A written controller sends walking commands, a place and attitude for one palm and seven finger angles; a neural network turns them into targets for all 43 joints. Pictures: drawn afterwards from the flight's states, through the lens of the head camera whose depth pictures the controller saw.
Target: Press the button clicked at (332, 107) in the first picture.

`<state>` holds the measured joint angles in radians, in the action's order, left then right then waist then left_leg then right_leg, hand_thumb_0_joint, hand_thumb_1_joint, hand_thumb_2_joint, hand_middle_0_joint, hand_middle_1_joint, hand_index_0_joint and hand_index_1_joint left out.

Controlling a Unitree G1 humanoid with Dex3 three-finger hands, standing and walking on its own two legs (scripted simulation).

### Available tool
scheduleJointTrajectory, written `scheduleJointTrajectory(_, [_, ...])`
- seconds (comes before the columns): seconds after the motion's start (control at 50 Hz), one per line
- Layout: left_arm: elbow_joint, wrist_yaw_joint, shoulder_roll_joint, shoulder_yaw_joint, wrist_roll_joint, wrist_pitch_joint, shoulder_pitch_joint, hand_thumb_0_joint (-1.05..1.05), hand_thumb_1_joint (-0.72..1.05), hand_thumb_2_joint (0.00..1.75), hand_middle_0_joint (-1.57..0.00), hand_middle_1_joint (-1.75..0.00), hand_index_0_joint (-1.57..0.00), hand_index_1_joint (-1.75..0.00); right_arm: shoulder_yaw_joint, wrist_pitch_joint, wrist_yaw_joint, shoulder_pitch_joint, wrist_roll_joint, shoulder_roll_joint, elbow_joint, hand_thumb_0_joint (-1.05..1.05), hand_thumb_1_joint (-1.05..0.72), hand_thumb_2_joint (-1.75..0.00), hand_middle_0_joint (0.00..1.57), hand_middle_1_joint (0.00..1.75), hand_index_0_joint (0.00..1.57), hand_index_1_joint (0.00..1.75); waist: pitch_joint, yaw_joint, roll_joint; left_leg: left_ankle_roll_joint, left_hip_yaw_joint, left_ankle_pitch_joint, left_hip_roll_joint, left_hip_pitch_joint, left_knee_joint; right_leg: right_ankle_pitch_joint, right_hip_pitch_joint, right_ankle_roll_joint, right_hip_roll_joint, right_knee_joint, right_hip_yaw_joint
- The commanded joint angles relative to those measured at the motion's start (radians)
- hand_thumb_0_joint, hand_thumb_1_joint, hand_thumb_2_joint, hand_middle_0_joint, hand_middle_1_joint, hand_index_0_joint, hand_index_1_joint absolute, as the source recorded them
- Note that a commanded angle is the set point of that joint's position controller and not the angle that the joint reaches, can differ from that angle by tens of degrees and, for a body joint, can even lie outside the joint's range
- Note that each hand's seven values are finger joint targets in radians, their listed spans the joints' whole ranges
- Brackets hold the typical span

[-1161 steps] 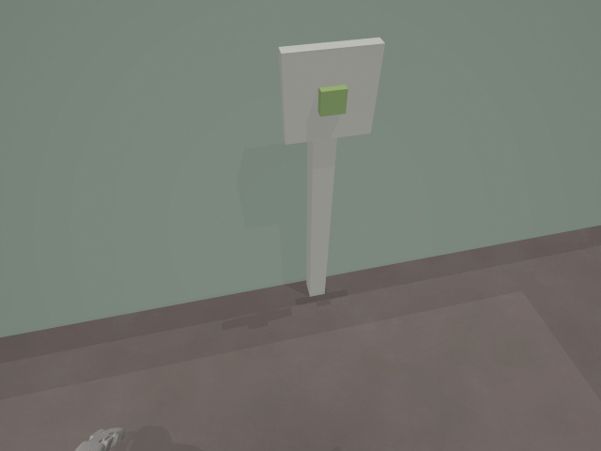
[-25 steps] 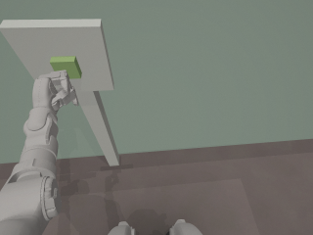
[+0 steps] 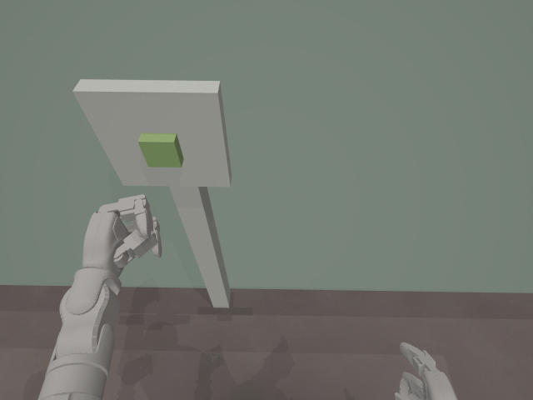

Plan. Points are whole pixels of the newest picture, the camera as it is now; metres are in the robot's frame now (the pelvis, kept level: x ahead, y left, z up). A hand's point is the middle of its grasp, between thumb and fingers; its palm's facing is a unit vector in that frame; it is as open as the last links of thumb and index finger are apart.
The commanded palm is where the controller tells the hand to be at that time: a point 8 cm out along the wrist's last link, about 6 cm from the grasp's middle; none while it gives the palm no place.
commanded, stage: pull the fist back off the button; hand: left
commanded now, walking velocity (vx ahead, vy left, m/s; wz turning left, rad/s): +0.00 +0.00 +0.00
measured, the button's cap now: (162, 149) +0.47 +0.20 +0.11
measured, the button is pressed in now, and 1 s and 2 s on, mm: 0 0 0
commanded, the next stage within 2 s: draw the hand back to the body in 0.08 s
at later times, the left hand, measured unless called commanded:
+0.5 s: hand (132, 246) +0.29 +0.20 +0.10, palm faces +0.08 -1.00 -0.03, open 3.1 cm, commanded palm +0.25 +0.24 +0.11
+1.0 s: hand (74, 292) +0.21 +0.22 +0.15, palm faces +0.33 -0.89 -0.31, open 3.1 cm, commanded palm +0.17 +0.26 +0.17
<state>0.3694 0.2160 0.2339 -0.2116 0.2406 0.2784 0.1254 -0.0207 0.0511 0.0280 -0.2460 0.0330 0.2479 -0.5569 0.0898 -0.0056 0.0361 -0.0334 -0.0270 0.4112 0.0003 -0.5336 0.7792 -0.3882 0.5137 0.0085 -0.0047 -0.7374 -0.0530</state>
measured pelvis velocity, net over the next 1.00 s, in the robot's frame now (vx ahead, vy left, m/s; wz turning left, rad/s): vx -0.01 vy -0.01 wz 0.01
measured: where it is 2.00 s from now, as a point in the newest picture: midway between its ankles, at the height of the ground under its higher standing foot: outside the picture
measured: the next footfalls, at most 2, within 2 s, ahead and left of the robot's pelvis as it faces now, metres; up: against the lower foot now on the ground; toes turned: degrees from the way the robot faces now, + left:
none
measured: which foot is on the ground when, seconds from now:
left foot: down 0.00-1.00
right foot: down 0.00-1.00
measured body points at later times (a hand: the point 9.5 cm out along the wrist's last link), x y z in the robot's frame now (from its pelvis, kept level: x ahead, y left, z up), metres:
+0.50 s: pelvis -0.01 -0.02 +0.01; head +0.00 -0.04 +0.46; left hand +0.28 +0.25 +0.11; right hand +0.12 -0.27 -0.09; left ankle -0.02 +0.09 -0.71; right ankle -0.02 -0.12 -0.71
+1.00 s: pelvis -0.01 -0.01 +0.03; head -0.02 -0.03 +0.48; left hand +0.19 +0.26 +0.16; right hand +0.19 -0.22 -0.05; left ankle -0.02 +0.09 -0.71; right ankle -0.02 -0.12 -0.71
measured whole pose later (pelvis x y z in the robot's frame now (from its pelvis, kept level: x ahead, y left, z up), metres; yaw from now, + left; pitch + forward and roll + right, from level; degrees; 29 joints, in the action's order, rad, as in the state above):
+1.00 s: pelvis -0.01 -0.01 +0.03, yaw +1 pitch -3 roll +0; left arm -0.22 -0.08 0.30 -0.18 0.08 0.07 -0.34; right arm -0.05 0.12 0.09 -0.18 0.01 0.23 -0.62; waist -0.02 0.06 0.06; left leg -0.02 -0.02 0.27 0.00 -0.14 0.46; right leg -0.26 0.13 0.02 -0.01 -0.44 -0.06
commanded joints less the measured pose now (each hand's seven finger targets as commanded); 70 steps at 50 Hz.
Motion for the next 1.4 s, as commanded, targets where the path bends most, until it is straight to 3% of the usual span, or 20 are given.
scheduleJointTrajectory(0.0, [-0.202, -0.019, 0.197, -0.072, -0.001, 0.033, 0.319, 0.00, 0.90, 0.90, -1.30, -1.50, -1.30, -1.50, 0.047, 0.033, 0.018, -0.004, 0.003, 0.140, 0.106, 0.00, -0.90, -0.90, 0.20, 0.30, 0.20, 0.30, 0.228, -0.039, -0.025, 0.025, 0.052, -0.392, -0.008, 0.146, -0.083, 0.404, -0.105, 0.011, -0.012, 0.043, 0.009])
scheduleJointTrajectory(0.08, [-0.240, -0.023, 0.204, -0.054, -0.013, 0.047, 0.416, 0.00, 0.90, 0.90, -1.30, -1.50, -1.30, -1.50, 0.038, 0.039, 0.027, 0.015, 0.001, 0.131, 0.104, 0.00, -0.90, -0.90, 0.20, 0.30, 0.20, 0.30, 0.272, -0.044, 0.050, 0.024, 0.057, -0.345, -0.003, 0.175, -0.078, 0.347, -0.097, 0.017, -0.009, 0.044, 0.017])
scheduleJointTrajectory(0.1, [-0.224, -0.021, 0.171, -0.026, -0.014, 0.050, 0.418, 0.00, 0.90, 0.90, -1.30, -1.50, -1.30, -1.50, 0.033, 0.044, 0.028, 0.017, 0.001, 0.126, 0.102, 0.00, -0.90, -0.90, 0.20, 0.30, 0.20, 0.30, 0.263, -0.047, 0.059, 0.025, 0.059, -0.341, -0.002, 0.182, -0.078, 0.338, -0.088, 0.019, -0.010, 0.046, 0.015])
scheduleJointTrajectory(0.14, [-0.188, -0.019, 0.173, -0.030, -0.008, 0.055, 0.434, 0.00, 0.90, 0.90, -1.30, -1.50, -1.30, -1.50, 0.033, 0.053, 0.032, 0.016, 0.000, 0.130, 0.093, 0.00, -0.90, -0.90, 0.20, 0.30, 0.20, 0.30, 0.263, -0.046, 0.039, 0.026, 0.066, -0.310, -0.003, 0.178, -0.077, 0.310, -0.080, 0.019, -0.012, 0.048, 0.013])
scheduleJointTrajectory(0.16, [-0.160, -0.016, 0.188, -0.036, -0.006, 0.055, 0.440, 0.00, 0.90, 0.90, -1.30, -1.50, -1.30, -1.50, 0.032, 0.051, 0.034, 0.010, 0.000, 0.137, 0.087, 0.00, -0.90, -0.90, 0.20, 0.30, 0.20, 0.30, 0.265, -0.057, -0.024, 0.019, 0.067, -0.285, -0.004, 0.156, -0.075, 0.298, -0.088, 0.015, -0.015, 0.052, 0.015])
scheduleJointTrajectory(0.22, [-0.165, -0.004, 0.218, -0.079, 0.006, 0.034, 0.333, 0.00, 0.90, 0.90, -1.30, -1.50, -1.30, -1.50, 0.030, 0.055, 0.034, 0.031, 0.005, 0.134, 0.113, 0.00, -0.90, -0.90, 0.20, 0.30, 0.20, 0.30, 0.307, -0.005, 0.020, 0.018, 0.052, -0.293, 0.007, 0.150, -0.097, 0.332, -0.174, 0.018, -0.005, 0.062, 0.028])
scheduleJointTrajectory(0.26, [-0.173, 0.003, 0.248, -0.106, 0.013, 0.009, 0.248, 0.00, 0.90, 0.90, -1.30, -1.50, -1.30, -1.50, 0.027, 0.053, 0.032, 0.039, 0.009, 0.135, 0.130, 0.00, -0.90, -0.90, 0.20, 0.30, 0.20, 0.30, 0.309, 0.013, 0.005, 0.014, 0.049, -0.317, 0.006, 0.144, -0.108, 0.362, -0.218, 0.019, -0.005, 0.067, 0.027])
scheduleJointTrajectory(0.36, [-0.256, 0.009, 0.289, -0.179, 0.056, -0.039, 0.121, 0.00, 0.90, 0.90, -1.30, -1.50, -1.30, -1.50, 0.025, 0.051, 0.036, 0.072, 0.018, 0.129, 0.163, 0.00, -0.90, -0.90, 0.20, 0.30, 0.20, 0.30, 0.235, 0.032, -0.084, 0.004, 0.027, -0.279, 0.009, 0.099, -0.145, 0.383, -0.294, 0.004, 0.005, 0.118, 0.054])
scheduleJointTrajectory(0.46, [-0.427, 0.030, 0.239, -0.133, 0.074, -0.040, 0.093, 0.00, 0.90, 0.90, -1.30, -1.50, -1.30, -1.50, 0.021, 0.084, 0.042, 0.094, 0.023, 0.119, 0.171, 0.00, -0.90, -0.90, 0.20, 0.30, 0.20, 0.30, 0.180, 0.016, 0.017, 0.001, 0.020, -0.280, 0.007, 0.163, -0.168, 0.375, -0.269, 0.005, 0.002, 0.151, 0.058])
scheduleJointTrajectory(0.56, [-0.462, 0.060, 0.229, -0.117, 0.089, -0.084, 0.034, 0.00, 0.90, 0.90, -1.30, -1.50, -1.30, -1.50, 0.024, 0.120, 0.060, 0.091, 0.029, 0.131, 0.153, 0.00, -0.90, -0.90, 0.20, 0.30, 0.20, 0.30, 0.127, -0.002, -0.036, -0.003, 0.029, -0.224, 0.004, 0.193, -0.183, 0.283, -0.238, -0.005, 0.001, 0.200, 0.060])
scheduleJointTrajectory(0.66, [-0.533, 0.068, 0.261, -0.152, 0.098, -0.145, -0.016, 0.00, 0.90, 0.90, -1.30, -1.50, -1.30, -1.50, 0.016, 0.150, 0.073, 0.111, 0.027, 0.129, 0.154, 0.00, -0.90, -0.90, 0.20, 0.30, 0.20, 0.30, 0.114, 0.021, -0.015, -0.001, 0.038, -0.227, 0.007, 0.221, -0.202, 0.260, -0.254, -0.002, 0.006, 0.221, 0.058])
scheduleJointTrajectory(0.68, [-0.655, -0.082, 0.359, -0.138, -0.053, -0.117, 0.014, 0.00, 0.90, 0.90, -1.30, -1.50, -1.30, -1.50, 0.026, 0.147, 0.080, 0.150, 0.004, 0.119, 0.126, 0.00, -0.90, -0.90, 0.20, 0.30, 0.20, 0.30, 0.055, 0.045, -0.025, -0.009, 0.029, -0.216, 0.006, 0.239, -0.244, 0.219, -0.255, 0.007, 0.036, 0.307, 0.095])
scheduleJointTrajectory(0.72, [-0.617, -0.185, 0.224, -0.068, -0.077, -0.136, -0.137, 0.00, 0.90, 0.90, -1.30, -1.50, -1.30, -1.50, 0.017, 0.148, 0.080, 0.147, -0.001, 0.103, 0.120, 0.00, -0.90, -0.90, 0.20, 0.30, 0.20, 0.30, -0.002, 0.028, -0.052, -0.007, 0.030, -0.191, 0.002, 0.272, -0.270, 0.167, -0.253, 0.003, 0.045, 0.338, 0.079])
scheduleJointTrajectory(0.74, [-0.671, -0.215, 0.226, -0.060, -0.100, -0.139, -0.169, 0.00, 0.90, 0.90, -1.30, -1.50, -1.30, -1.50, 0.015, 0.144, 0.078, 0.151, -0.002, 0.101, 0.117, 0.00, -0.90, -0.90, 0.20, 0.30, 0.20, 0.30, 0.017, 0.037, -0.009, -0.007, 0.031, -0.206, -0.002, 0.304, -0.287, 0.186, -0.280, 0.008, 0.040, 0.333, 0.069])
scheduleJointTrajectory(0.82, [-0.767, -0.284, 0.242, -0.073, -0.141, -0.139, -0.244, 0.00, 0.90, 0.90, -1.30, -1.50, -1.30, -1.50, 0.009, 0.126, 0.075, 0.164, -0.011, 0.090, 0.104, 0.00, -0.90, -0.90, 0.20, 0.30, 0.20, 0.30, 0.031, 0.041, 0.024, -0.006, 0.027, -0.262, -0.007, 0.375, -0.343, 0.251, -0.354, 0.012, 0.031, 0.355, 0.054])
scheduleJointTrajectory(0.98, [-0.879, -0.330, 0.230, -0.068, -0.179, -0.143, -0.329, 0.00, 0.90, 0.90, -1.30, -1.50, -1.30, -1.50, 0.008, 0.114, 0.067, 0.185, -0.030, 0.086, 0.092, 0.00, -0.90, -0.90, 0.20, 0.30, 0.20, 0.30, 0.003, 0.048, 0.032, -0.001, 0.037, -0.351, -0.015, 0.450, -0.413, 0.313, -0.422, 0.017, 0.020, 0.390, 0.038])
scheduleJointTrajectory(1.06, [-0.901, -0.333, 0.230, -0.086, -0.185, -0.150, -0.419, 0.00, 0.90, 0.90, -1.30, -1.50, -1.30, -1.50, 0.013, 0.107, 0.060, 0.192, -0.037, 0.088, 0.089, 0.00, -0.90, -0.90, 0.20, 0.30, 0.20, 0.30, -0.022, 0.059, -0.026, 0.001, 0.040, -0.394, -0.020, 0.454, -0.423, 0.340, -0.439, 0.016, 0.013, 0.401, 0.033])
scheduleJointTrajectory(1.28, [-1.068, -0.335, 0.254, -0.163, -0.187, -0.141, -0.584, 0.00, 0.90, 0.90, -1.30, -1.50, -1.30, -1.50, 0.022, 0.097, 0.044, 0.184, -0.038, 0.076, 0.107, 0.00, -0.90, -0.90, 0.20, 0.30, 0.20, 0.30, -0.017, 0.074, 0.046, 0.021, 0.043, -0.510, -0.029, 0.468, -0.412, 0.417, -0.468, 0.018, 0.012, 0.390, 0.034])
scheduleJointTrajectory(1.36, [-1.092, -0.340, 0.267, -0.194, -0.186, -0.138, -0.636, 0.00, 0.90, 0.90, -1.30, -1.50, -1.30, -1.50, 0.027, 0.103, 0.045, 0.184, -0.038, 0.076, 0.109, 0.00, -0.90, -0.90, 0.20, 0.30, 0.20, 0.30, -0.030, 0.083, 0.016, 0.023, 0.048, -0.500, -0.030, 0.459, -0.410, 0.408, -0.461, 0.019, 0.005, 0.398, 0.032])
scheduleJointTrajectory(1.38, [-1.075, -0.336, 0.238, -0.169, -0.188, -0.139, -0.632, 0.00, 0.90, 0.90, -1.30, -1.50, -1.30, -1.50, 0.026, 0.101, 0.045, 0.184, -0.038, 0.074, 0.105, 0.00, -0.90, -0.90, 0.20, 0.30, 0.20, 0.30, -0.056, 0.073, 0.021, 0.021, 0.041, -0.476, -0.029, 0.458, -0.411, 0.393, -0.442, 0.017, 0.007, 0.400, 0.034])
